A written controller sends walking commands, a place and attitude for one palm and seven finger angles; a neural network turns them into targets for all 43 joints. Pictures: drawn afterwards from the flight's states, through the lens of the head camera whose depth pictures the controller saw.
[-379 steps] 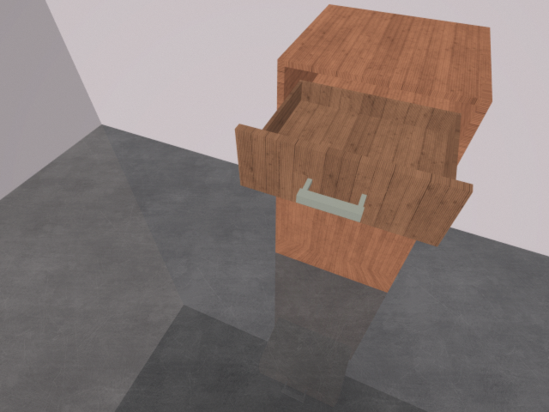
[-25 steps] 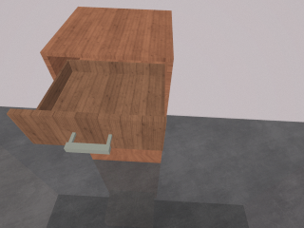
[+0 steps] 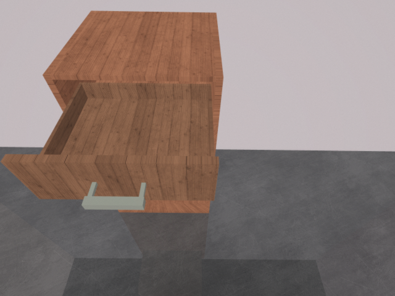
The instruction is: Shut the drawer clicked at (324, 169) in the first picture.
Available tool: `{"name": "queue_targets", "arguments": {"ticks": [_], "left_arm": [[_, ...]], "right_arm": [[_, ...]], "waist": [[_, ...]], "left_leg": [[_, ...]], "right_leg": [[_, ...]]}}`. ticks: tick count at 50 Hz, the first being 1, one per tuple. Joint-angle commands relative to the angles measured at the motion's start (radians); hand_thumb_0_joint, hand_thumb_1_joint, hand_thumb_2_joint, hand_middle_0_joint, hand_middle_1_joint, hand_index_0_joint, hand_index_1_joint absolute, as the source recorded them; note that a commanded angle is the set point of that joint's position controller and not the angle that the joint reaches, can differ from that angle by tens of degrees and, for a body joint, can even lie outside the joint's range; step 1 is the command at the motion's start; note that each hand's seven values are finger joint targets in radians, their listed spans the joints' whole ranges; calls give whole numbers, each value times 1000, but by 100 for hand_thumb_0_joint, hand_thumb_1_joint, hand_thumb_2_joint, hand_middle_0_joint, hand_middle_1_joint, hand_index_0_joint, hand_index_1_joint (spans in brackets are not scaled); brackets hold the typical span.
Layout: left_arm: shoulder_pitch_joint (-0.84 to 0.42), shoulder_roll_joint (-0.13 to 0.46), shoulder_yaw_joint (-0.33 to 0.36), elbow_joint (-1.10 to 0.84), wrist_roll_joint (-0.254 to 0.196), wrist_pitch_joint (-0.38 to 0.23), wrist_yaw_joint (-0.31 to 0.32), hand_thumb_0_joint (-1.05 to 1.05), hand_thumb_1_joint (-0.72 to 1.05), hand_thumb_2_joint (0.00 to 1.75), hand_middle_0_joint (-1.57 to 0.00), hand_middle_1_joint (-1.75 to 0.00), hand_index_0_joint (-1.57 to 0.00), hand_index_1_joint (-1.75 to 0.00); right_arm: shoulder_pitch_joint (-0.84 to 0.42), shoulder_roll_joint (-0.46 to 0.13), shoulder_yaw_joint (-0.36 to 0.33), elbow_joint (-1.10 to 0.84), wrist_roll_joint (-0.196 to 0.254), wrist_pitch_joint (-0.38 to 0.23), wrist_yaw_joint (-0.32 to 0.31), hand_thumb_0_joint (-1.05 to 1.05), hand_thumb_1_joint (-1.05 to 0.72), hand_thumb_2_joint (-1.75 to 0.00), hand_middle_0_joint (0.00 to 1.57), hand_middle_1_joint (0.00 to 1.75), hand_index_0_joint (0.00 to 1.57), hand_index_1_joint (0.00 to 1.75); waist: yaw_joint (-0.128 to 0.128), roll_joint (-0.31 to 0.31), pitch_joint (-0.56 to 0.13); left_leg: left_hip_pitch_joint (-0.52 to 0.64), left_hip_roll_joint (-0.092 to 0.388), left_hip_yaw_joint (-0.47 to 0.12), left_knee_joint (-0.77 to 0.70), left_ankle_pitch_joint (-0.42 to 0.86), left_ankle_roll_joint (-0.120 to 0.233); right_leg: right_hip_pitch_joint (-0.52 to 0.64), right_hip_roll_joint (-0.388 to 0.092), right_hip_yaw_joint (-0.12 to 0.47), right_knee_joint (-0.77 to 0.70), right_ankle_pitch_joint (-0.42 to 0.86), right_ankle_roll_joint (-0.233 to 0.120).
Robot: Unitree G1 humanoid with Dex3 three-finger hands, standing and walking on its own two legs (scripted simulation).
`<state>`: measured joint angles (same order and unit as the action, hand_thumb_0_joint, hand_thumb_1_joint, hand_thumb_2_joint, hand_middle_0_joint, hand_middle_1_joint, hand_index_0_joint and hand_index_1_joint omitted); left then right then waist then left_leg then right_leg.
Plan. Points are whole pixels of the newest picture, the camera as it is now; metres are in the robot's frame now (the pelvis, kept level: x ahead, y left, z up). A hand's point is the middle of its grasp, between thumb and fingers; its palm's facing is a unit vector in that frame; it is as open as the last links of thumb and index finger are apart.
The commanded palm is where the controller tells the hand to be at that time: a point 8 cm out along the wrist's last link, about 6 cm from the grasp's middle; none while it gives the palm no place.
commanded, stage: raise the hand and make a fist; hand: left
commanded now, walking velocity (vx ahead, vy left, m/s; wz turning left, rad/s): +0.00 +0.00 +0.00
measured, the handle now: (116, 194) +0.32 +0.20 +0.00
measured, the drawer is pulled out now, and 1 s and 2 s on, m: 0.28 0.28 0.28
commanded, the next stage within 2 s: bring the fist close to the handle in 1.96 s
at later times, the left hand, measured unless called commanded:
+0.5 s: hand out of the picture +0.13 +0.16 -0.04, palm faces +0.12 -0.99 -0.03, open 5.9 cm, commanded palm +0.11 +0.22 -0.02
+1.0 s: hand (104, 282) +0.15 +0.17 +0.02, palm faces +0.07 -1.00 -0.06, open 3.5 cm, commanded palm +0.10 +0.21 +0.04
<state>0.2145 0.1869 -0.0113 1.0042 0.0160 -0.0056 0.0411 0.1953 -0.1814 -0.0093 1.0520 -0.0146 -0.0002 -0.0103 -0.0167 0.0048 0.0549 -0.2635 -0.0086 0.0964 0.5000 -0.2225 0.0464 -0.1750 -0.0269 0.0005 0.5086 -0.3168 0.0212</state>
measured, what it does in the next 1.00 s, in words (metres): stands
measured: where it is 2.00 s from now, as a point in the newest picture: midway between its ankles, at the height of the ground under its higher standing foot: outside the picture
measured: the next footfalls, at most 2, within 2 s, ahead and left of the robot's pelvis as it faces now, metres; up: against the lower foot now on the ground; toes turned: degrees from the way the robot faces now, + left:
none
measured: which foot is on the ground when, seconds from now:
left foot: down 0.00-1.00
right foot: down 0.00-1.00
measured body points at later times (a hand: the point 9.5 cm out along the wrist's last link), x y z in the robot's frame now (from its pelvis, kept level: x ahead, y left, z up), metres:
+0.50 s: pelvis -0.03 -0.04 -0.08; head +0.00 -0.03 +0.37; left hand +0.12 +0.21 -0.04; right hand +0.22 -0.26 -0.11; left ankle +0.03 +0.09 -0.74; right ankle -0.02 -0.12 -0.74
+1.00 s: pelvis +0.00 -0.03 -0.05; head +0.03 -0.04 +0.40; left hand +0.14 +0.22 +0.03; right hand +0.18 -0.28 -0.12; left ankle +0.03 +0.09 -0.74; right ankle -0.02 -0.12 -0.74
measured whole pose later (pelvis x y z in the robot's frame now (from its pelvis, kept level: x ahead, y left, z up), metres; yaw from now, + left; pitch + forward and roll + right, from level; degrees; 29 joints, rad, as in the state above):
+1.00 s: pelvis +0.00 -0.03 -0.05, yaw +3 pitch +9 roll -1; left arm 0.67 0.22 0.20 -0.17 -0.33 -0.41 -0.33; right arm 0.26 -0.25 -0.05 0.59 0.06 -0.24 -0.06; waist 0.00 0.03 -0.11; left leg -0.68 0.03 0.01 0.92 -0.40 0.00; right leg -0.57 0.01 -0.10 0.91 -0.50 -0.04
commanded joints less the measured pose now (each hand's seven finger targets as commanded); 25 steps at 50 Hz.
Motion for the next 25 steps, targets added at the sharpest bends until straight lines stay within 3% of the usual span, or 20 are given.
{"name": "queue_targets", "arguments": {"ticks": [1, 2, 3, 4, 5, 6, 7, 8, 9, 10, 11, 12, 13, 15, 16, 18, 20, 21, 22, 25], "left_arm": [[75, 118, 24, -24, 2, -9, 7, 0, 90, 90, -20, -30, -20, -30], [75, 117, 23, -19, 2, -8, 7, 0, 90, 90, -20, -30, -20, -30], [139, 111, 22, 0, 13, -22, 36, 0, 90, 90, -20, -30, -20, -30], [-599, 418, 304, -1526, -147, -223, 50, 0, 90, 90, -22, -32, -22, -32], [-9, 301, 219, -1311, -83, -191, 62, 0, 90, 90, -24, -34, -24, -34], [293, 33, 45, -1139, -133, -65, 83, 0, 90, 90, -26, -37, -26, -37], [251, -58, 2, -1076, -145, -51, 70, 0, 90, 90, -28, -39, -28, -39], [174, -33, 23, -1119, -160, -102, 48, 0, 90, 90, -30, -41, -30, -41], [244, 0, 80, -1060, -169, -162, 19, 0, 90, 90, -32, -43, -32, -43], [379, -18, 99, -992, -188, -228, -24, 0, 90, 90, -34, -45, -34, -45], [471, -14, 121, -960, -196, -300, -71, 0, 90, 90, -36, -47, -36, -47], [477, -57, 87, -933, -208, -383, -126, 0, 90, 90, -38, -50, -38, -50], [455, -74, 71, -930, -220, -468, -182, 0, 90, 90, -40, -52, -40, -52], [413, -3, 112, -964, -231, -623, -290, 0, 90, 90, -44, -56, -44, -56], [428, 80, 194, -975, -230, -648, -312, 0, 90, 90, -46, -58, -46, -58], [389, 126, 235, -1095, -260, -613, -331, 0, 90, 90, -50, -62, -50, -62], [315, 152, 265, -1230, -302, -559, -312, 0, 90, 90, -54, -67, -54, -67], [291, 179, 298, -1284, -313, -539, -290, 0, 90, 90, -56, -69, -56, -69], [264, 154, 272, -1350, -316, -529, -275, 0, 90, 90, -58, -71, -58, -71], [181, 163, 231, -1436, -309, -544, -266, 0, 90, 90, -64, -78, -64, -78]], "right_arm": [[23, -120, -26, -30, 2, -10, -3, 0, -90, -90, 20, 30, 20, 30], [18, -122, -25, -27, 2, -10, -3, 0, -90, -90, 20, 30, 20, 30], [9, -145, -22, -90, 10, -23, -2, 0, -90, -90, 20, 30, 20, 30], [47, -261, -69, -420, 53, -164, -29, 0, -90, -90, 20, 30, 20, 30], [-15, -180, -30, -397, 33, -273, -68, 0, -90, -90, 20, 30, 20, 30], [-29, -140, -25, -373, 41, -303, -56, 0, -90, -90, 20, 30, 20, 30], [12, -129, -31, -351, 51, -303, -42, 0, -90, -90, 20, 30, 20, 30], [-11, -166, -49, -402, 37, -307, -33, 0, -90, -90, 20, 30, 20, 30], [-29, -181, -60, -421, 29, -306, -28, 0, -90, -90, 20, 30, 20, 30], [-44, -181, -61, -455, 23, -302, -23, 0, -90, -90, 20, 30, 20, 30], [-61, -181, -68, -485, 26, -297, -11, 0, -90, -90, 20, 30, 20, 30], [-77, -176, -68, -500, 20, -292, 1, 0, -90, -90, 20, 30, 20, 30], [-96, -177, -74, -523, 17, -293, 12, 0, -90, -90, 20, 30, 20, 30], [-119, -180, -86, -571, 18, -296, 34, 0, -90, -90, 20, 30, 20, 30], [-119, -179, -94, -593, 25, -293, 39, 0, -90, -90, 20, 30, 20, 30], [-143, -182, -86, -683, 41, -279, 23, 0, -90, -90, 20, 30, 20, 30], [-117, -169, -78, -719, 54, -263, -4, 0, -90, -90, 20, 30, 20, 30], [-93, -164, -76, -713, 58, -254, -17, 0, -90, -90, 20, 30, 20, 30], [-79, -156, -70, -725, 62, -250, -29, 0, -90, -90, 20, 30, 20, 30], [-38, -146, -53, -700, 58, -261, -53, 0, -90, -90, 20, 30, 20, 30]], "waist": [[14, -6, -30], [13, 10, -22], [25, -80, -42], [-64, 73, -596], [52, 272, -569], [6, 278, -397], [-35, 127, -183], [-41, 71, -51], [-25, 7, -47], [2, -65, -60], [33, -94, -93], [26, -172, -120], [28, -191, -126], [36, -109, -167], [65, -23, -193], [79, 26, -296], [66, 59, -350], [55, 52, -341], [37, 51, -339], [-12, 90, -314]], "left_leg": [[113, 114, -137, -107, 125, -6], [110, 114, -138, -116, 108, -7], [69, 150, -131, 49, 240, -20], [337, 41, -153, -41, 389, -37], [499, 117, -189, -60, 545, -51], [334, 85, -190, -104, 467, -95], [208, 90, -178, -89, 354, -81], [58, 71, -182, -39, 161, -65], [-35, 52, -169, 14, 18, -56], [-118, 36, -159, 73, -20, -54], [-166, 28, -135, 129, -2, -56], [-232, 29, -128, 195, -31, -61], [-308, 27, -123, 260, -72, -62], [-414, 20, -116, 359, -145, -61], [-439, 17, -107, 382, -166, -57], [-452, 9, -94, 391, -234, -41], [-447, 4, -94, 405, -265, -29], [-454, 7, -102, 416, -277, -27], [-437, 11, -105, 419, -264, -20], [-428, 19, -109, 469, -198, -10]], "right_leg": [[-84, -69, 60, -96, 143, -32], [-87, -73, 59, -101, 131, -31], [-57, -90, 77, -109, 261, -30], [-43, -1, -58, 6, 385, -53], [-131, 19, -66, 106, 185, -55], [-202, 25, -90, 160, 8, -40], [-282, 19, -87, 137, -39, -30], [-326, 24, -105, 95, -58, -34], [-342, 32, -122, 63, -43, -38], [-365, 42, -138, 83, -31, -42], [-370, 46, -138, 124, -29, -48], [-451, 51, -146, 201, -70, -46], [-527, 51, -136, 268, -107, -46], [-612, 40, -99, 356, -176, -54], [-613, 33, -70, 374, -192, -61], [-587, 28, -34, 379, -259, -59], [-554, 25, 12, 337, -314, -49], [-554, 31, 25, 321, -338, -47], [-552, 31, 28, 306, -334, -45], [-565, 29, 63, 271, -297, -42]]}}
